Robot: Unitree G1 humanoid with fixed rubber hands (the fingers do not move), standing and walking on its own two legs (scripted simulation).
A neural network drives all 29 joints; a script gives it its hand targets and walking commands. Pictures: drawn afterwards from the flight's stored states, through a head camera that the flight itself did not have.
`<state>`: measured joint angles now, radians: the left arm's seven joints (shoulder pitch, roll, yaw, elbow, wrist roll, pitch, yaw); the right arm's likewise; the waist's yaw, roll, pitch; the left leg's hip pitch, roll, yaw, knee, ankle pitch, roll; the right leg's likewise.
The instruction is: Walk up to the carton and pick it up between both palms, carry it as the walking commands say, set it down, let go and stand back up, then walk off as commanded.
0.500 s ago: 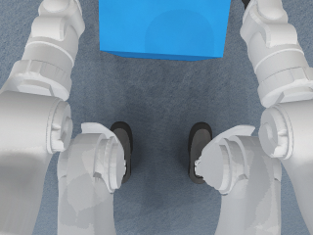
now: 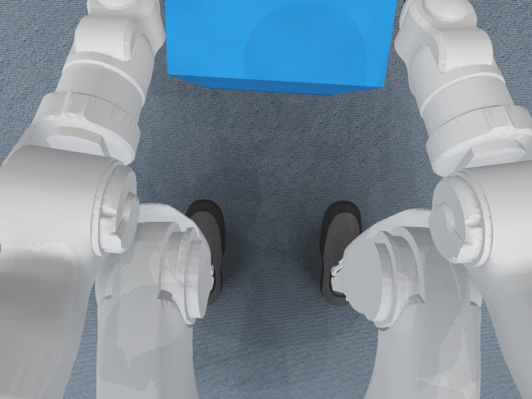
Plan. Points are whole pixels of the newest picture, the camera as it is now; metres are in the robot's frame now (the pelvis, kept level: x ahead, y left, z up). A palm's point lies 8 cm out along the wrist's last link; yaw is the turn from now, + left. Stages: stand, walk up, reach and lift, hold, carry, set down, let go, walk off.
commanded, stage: reach and lift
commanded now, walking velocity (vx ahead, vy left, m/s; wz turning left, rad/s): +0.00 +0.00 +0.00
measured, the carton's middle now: out of the picture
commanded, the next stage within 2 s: none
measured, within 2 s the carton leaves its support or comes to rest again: leaves its support in 0.54 s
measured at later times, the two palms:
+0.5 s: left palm out of the picture +0.56 +0.16 -0.18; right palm out of the picture +0.57 -0.14 -0.18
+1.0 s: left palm out of the picture +0.56 +0.16 -0.11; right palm out of the picture +0.56 -0.13 -0.11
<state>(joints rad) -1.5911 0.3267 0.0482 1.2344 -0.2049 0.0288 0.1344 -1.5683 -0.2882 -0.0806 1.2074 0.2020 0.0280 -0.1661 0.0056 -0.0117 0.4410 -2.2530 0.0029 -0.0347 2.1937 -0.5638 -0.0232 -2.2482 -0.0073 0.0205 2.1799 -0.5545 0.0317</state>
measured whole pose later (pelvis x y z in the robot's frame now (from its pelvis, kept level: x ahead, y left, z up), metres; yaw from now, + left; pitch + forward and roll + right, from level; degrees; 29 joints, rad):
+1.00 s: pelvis +0.01 +0.00 +0.02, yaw +1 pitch +42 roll -1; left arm -1.38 0.19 0.32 0.86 0.08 0.30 0.09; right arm -1.36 -0.13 -0.38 0.81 -0.06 0.28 -0.15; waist 0.00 -0.01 0.19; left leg -2.29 -0.02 -0.05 2.12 -0.56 -0.04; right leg -2.28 0.04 0.04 2.12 -0.56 0.05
